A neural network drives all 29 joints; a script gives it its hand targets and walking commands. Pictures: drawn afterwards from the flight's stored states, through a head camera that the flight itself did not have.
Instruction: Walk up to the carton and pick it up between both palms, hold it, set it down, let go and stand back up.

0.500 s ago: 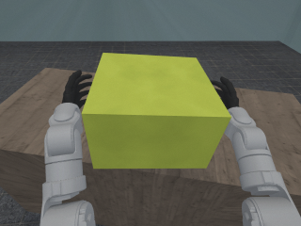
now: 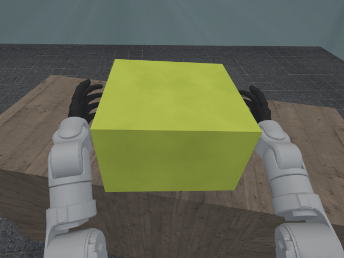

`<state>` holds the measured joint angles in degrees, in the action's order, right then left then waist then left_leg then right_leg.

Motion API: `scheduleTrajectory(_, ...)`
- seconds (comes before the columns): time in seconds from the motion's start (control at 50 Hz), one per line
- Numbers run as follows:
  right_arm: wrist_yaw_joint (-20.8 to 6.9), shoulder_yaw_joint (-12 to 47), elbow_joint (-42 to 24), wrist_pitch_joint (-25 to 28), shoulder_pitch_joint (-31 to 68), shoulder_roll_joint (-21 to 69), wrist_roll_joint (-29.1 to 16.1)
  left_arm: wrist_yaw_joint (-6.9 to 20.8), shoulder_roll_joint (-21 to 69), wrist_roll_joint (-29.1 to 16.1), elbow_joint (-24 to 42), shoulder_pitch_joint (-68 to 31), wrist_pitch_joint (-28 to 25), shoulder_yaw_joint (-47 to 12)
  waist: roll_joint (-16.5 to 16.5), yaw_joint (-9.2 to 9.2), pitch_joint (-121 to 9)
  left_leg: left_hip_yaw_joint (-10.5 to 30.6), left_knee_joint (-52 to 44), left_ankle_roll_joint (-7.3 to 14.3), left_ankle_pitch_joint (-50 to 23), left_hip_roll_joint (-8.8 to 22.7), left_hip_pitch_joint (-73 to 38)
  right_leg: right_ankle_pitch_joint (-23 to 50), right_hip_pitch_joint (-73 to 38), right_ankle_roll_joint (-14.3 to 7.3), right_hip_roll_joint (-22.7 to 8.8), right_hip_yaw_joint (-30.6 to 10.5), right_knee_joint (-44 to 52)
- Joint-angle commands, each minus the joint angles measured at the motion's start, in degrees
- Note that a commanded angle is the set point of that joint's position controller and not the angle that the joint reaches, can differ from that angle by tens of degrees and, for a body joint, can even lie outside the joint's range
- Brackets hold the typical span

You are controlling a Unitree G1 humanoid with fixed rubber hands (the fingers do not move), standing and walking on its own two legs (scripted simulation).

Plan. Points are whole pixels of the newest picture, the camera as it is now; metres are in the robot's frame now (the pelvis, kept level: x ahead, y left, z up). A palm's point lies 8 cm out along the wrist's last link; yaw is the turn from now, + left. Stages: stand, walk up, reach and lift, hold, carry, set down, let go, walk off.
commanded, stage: hold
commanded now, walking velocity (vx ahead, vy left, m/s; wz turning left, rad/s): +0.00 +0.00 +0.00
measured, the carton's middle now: (170, 120) +0.42 +0.01 +0.14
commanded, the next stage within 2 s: set down in 0.98 s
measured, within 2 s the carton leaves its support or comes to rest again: neither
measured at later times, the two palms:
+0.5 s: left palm (83, 116) +0.35 +0.19 +0.20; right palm (263, 124) +0.35 -0.19 +0.18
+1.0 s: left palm (81, 120) +0.34 +0.20 +0.20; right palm (261, 124) +0.35 -0.19 +0.18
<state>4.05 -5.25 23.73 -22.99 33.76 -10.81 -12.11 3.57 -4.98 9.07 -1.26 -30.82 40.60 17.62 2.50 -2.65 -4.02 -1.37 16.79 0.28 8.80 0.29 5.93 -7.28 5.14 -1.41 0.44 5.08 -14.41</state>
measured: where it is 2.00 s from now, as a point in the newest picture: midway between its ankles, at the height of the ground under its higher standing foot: outside the picture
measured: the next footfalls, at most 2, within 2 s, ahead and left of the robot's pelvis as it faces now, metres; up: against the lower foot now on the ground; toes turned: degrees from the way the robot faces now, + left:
none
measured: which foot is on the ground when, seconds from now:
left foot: down 0.00-1.00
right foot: down 0.00-1.00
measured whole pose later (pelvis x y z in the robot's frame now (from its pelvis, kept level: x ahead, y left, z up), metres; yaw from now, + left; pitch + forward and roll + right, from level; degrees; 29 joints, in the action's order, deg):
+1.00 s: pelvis -0.01 +0.00 +0.00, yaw +0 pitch -3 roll +0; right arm 3.1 -6.4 26.0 -22.7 34.3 -10.5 -11.4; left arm 3.5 -4.4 9.9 -2.6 -31.2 40.7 17.7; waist 2.5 -3.2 -3.1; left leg -1.4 17.4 0.6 8.8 0.0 5.3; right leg -7.3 4.6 -1.3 0.1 5.0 -15.2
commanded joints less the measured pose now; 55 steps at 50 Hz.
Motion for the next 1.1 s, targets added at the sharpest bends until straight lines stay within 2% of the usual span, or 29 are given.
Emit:
scheduleTrajectory(0.0,-6.9,20.3,-15.2,2.0,38.3,25.9,-5.9,8.0,24.0,-7.6,6.2,-30.3,-1.4,-25.3,-3.5,-0.6,-16.9,0.1,-0.5,-2.8,-16.1,-3.2,-2.6,13.6,-10.6,1.3,1.8,-3.0,-1.0)
scheduleTrajectory(0.06,-7.3,19.6,-16.4,1.7,39.1,25.4,-5.1,8.2,23.6,-8.0,6.3,-31.0,-1.0,-25.0,-3.2,-0.29,-17.2,0.7,-1.2,-2.2,-12.2,-2.8,-1.7,9.9,-9.6,1.1,1.5,-3.3,-0.4)
scheduleTrajectory(0.14,-7.4,19.6,-17.7,1.9,38.4,26.2,-6.0,7.8,25.1,-9.2,9.1,-31.6,-1.5,-27.7,-4.1,-1.78,-18.3,0.6,-0.7,-2.6,-15.1,-2.6,-3.4,13.0,-9.8,0.7,1.4,-3.3,-0.6)
scheduleTrajectory(0.18,-7.3,19.3,-17.4,1.8,38.3,25.5,-6.4,7.8,25.0,-8.8,8.7,-31.3,-1.4,-27.5,-4.5,-1.11,-18.2,0.4,-0.5,-2.8,-15.3,-2.7,-3.8,13.3,-9.4,1.0,1.3,-3.3,-0.7)
scheduleTrajectory(0.2,-7.6,20.2,-18.1,1.9,39.4,25.6,-6.3,7.8,24.3,-9.1,8.1,-31.9,-1.4,-26.5,-3.1,-0.89,-17.8,0.5,-0.9,-2.6,-14.6,-2.5,-3.2,11.9,-9.1,1.2,1.8,-2.9,-0.8)
scheduleTrajectory(0.22,-7.7,19.3,-17.6,1.6,38.9,26.0,-5.9,7.9,24.6,-8.5,6.6,-31.1,-1.2,-26.9,-4.3,-1.69,-16.8,0.7,-1.1,-2.6,-13.9,-2.2,-4.2,11.0,-7.7,0.8,1.9,-3.0,-0.3)
scheduleTrajectory(0.24,-7.8,18.7,-16.7,1.5,39.7,25.8,-5.4,8.1,24.1,-7.8,5.2,-31.8,-1.3,-25.2,-3.0,-0.25,-14.8,0.3,-1.6,-2.0,-10.6,-2.3,-2.1,8.0,-7.5,0.7,1.4,-3.4,0.1)
scheduleTrajectory(0.26,-8.0,18.4,-16.4,1.6,40.6,25.2,-5.1,8.0,25.0,-8.5,5.6,-32.6,-1.3,-26.0,-3.0,-0.71,-16.1,0.3,-1.9,-2.0,-9.9,-2.4,-2.3,7.6,-7.7,0.7,1.4,-3.3,-0.4)
scheduleTrajectory(0.32,-8.6,18.6,-16.6,2.1,41.4,26.1,-4.2,7.5,25.2,-8.0,5.8,-34.1,-1.8,-25.7,-3.2,0.29,-17.5,0.7,-2.6,-1.6,-8.6,-2.2,-1.6,4.7,-7.4,0.7,1.5,-3.2,0.4)
scheduleTrajectory(0.36,-9.1,17.9,-13.0,2.0,41.2,26.4,-4.7,7.3,24.9,-7.6,3.5,-34.1,-1.6,-24.9,-3.3,0.74,-15.4,0.1,-2.8,-1.4,-6.6,-2.3,-0.7,4.7,-7.4,0.4,1.1,-3.3,0.2)
scheduleTrajectory(0.38,-9.0,18.2,-12.2,2.0,41.2,26.7,-3.6,7.4,24.1,-6.7,1.2,-33.2,-1.3,-22.8,-1.1,0.95,-14.0,0.4,-3.4,-1.0,-5.4,-2.5,0.1,3.5,-7.8,0.9,1.7,-3.0,0.5)
scheduleTrajectory(0.44,-9.2,17.5,-10.6,2.5,43.0,25.7,-3.5,8.1,23.4,-6.5,-0.9,-34.1,-1.3,-21.6,-0.1,1.9,-12.9,-0.3,-3.5,-0.5,-3.2,-2.7,2.1,2.4,-9.0,0.9,0.5,-3.6,0.3)
scheduleTrajectory(0.52,-9.0,18.5,-16.0,3.9,44.2,26.8,-4.9,7.4,26.3,-8.8,4.8,-35.6,-2.5,-26.8,-3.7,-0.11,-23.1,0.5,-0.5,-2.2,-14.0,-2.9,-3.9,11.5,-9.5,0.8,1.0,-3.1,-1.9)
scheduleTrajectory(0.56,-8.7,19.9,-18.0,4.0,43.6,27.6,-5.8,7.0,26.2,-9.7,4.5,-34.3,-2.8,-27.0,-2.1,-0.19,-25.0,1.0,0.2,-2.5,-16.5,-3.1,-4.4,14.5,-10.0,1.0,1.7,-3.4,-1.5)
scheduleTrajectory(0.58,-8.4,20.6,-16.2,3.5,42.3,28.0,-5.2,7.1,25.5,-9.2,2.3,-33.2,-2.4,-25.6,-1.5,-0.72,-22.7,0.4,-0.1,-2.1,-15.7,-3.3,-2.8,14.8,-10.9,1.1,1.9,-3.1,-1.4)
scheduleTrajectory(0.62,-7.8,20.7,-16.7,3.3,41.2,27.9,-5.4,7.5,23.2,-8.2,5.1,-33.6,-2.9,-24.5,-0.6,0.39,-21.9,0.2,-0.5,-1.5,-12.4,-3.4,-0.6,14.0,-12.5,1.8,1.3,-3.8,-1.5)
scheduleTrajectory(0.64,-7.6,20.1,-16.6,3.2,40.3,27.1,-5.2,7.6,24.1,-8.4,4.6,-32.8,-2.6,-25.1,-1.8,-0.27,-21.0,0.0,-1.0,-2.0,-13.1,-3.4,-1.0,14.2,-12.4,1.6,1.4,-3.4,-1.4)
scheduleTrajectory(0.7,-7.9,18.7,-13.1,2.6,40.1,26.2,-4.1,8.0,24.3,-7.1,2.1,-32.5,-2.1,-23.8,-2.6,0.18,-15.7,0.2,-1.5,-1.8,-10.5,-2.9,-0.4,9.1,-10.0,1.3,1.5,-3.4,-0.6)
scheduleTrajectory(0.76,-8.0,18.8,-13.6,2.8,39.2,26.1,-4.5,7.9,25.1,-8.7,6.1,-33.5,-2.0,-25.8,-2.9,-1.33,-17.7,0.7,-1.5,-2.3,-12.3,-2.3,-1.8,9.5,-9.0,1.0,1.7,-2.8,-0.7)
scheduleTrajectory(0.78,-8.0,17.8,-12.8,2.5,39.1,26.3,-4.2,8.1,25.2,-7.8,4.0,-33.1,-1.9,-25.6,-3.8,-1.63,-15.4,0.8,-1.4,-2.3,-12.3,-2.6,-2.5,9.1,-8.1,0.8,1.5,-3.1,-0.3)
scheduleTrajectory(0.82,-7.9,17.8,-14.3,3.1,40.5,25.5,-4.6,8.1,25.7,-8.3,5.2,-32.9,-1.9,-26.2,-4.1,-1.54,-17.1,0.6,-1.0,-2.5,-12.9,-2.2,-2.7,9.1,-8.9,0.6,1.8,-2.8,-0.4)
scheduleTrajectory(0.86,-8.3,17.8,-14.5,3.3,40.8,25.6,-5.0,7.5,26.2,-8.7,6.4,-32.6,-1.9,-28.2,-6.6,-1.42,-19.6,1.1,-0.2,-3.2,-15.7,-2.3,-5.2,10.2,-7.5,0.9,1.8,-2.6,-1.1)
scheduleTrajectory(0.88,-8.5,17.9,-13.7,3.0,40.2,25.5,-4.6,7.3,25.6,-8.3,4.5,-32.0,-1.8,-26.7,-4.4,-1.6,-16.8,1.5,-0.9,-2.9,-14.5,-1.9,-4.4,8.5,-6.9,0.4,2.3,-2.3,-0.2)
scheduleTrajectory(0.92,-8.8,17.8,-14.0,3.2,40.4,25.7,-4.4,7.4,26.0,-8.2,4.2,-32.8,-2.0,-26.1,-4.4,-0.7,-14.3,0.9,-1.1,-2.5,-11.5,-1.9,-2.3,5.9,-6.8,0.4,1.5,-2.7,0.0)
scheduleTrajectory(0.94,-8.9,18.1,-14.1,3.3,42.0,26.0,-4.7,7.2,25.5,-8.3,5.3,-34.5,-2.1,-27.0,-4.2,-1.06,-18.2,1.0,-1.3,-2.1,-11.0,-2.3,-3.0,6.9,-7.4,0.5,1.5,-2.9,-0.3)
scheduleTrajectory(0.96,-8.7,18.2,-14.9,3.5,41.7,26.5,-4.5,7.1,26.0,-9.0,4.5,-34.4,-2.4,-26.7,-3.2,-0.15,-19.1,0.9,-1.1,-2.0,-11.4,-2.7,-2.6,8.1,-8.3,0.5,1.7,-2.9,-0.5)
scheduleTrajectory(0.98,-9.1,17.8,-21.4,4.6,44.8,27.5,-5.6,7.3,25.5,-9.8,9.0,-37.8,-2.9,-29.4,-4.0,-1.98,-22.0,1.8,0.6,-2.5,-12.4,-3.3,-5.0,10.1,-6.7,0.9,2.2,-1.8,-1.1)
scheduleTrajectory(1.02,-9.8,17.3,-20.1,4.7,44.8,26.8,-4.0,7.5,25.2,-9.7,7.3,-37.1,-3.5,-28.4,-2.6,-1.41,-22.0,2.1,0.5,-2.6,-13.5,-3.0,-6.9,10.9,-7.3,1.0,2.2,-1.0,-1.0)
scheduleTrajectory(1.08,-9.2,15.1,-15.7,5.8,44.4,26.0,-1.7,7.9,22.9,-7.4,1.8,-36.8,-4.5,-24.0,-2.0,-0.87,-17.1,1.3,-1.1,-2.0,-7.2,-2.9,-3.8,6.5,-8.0,1.3,1.7,-1.6,-0.3)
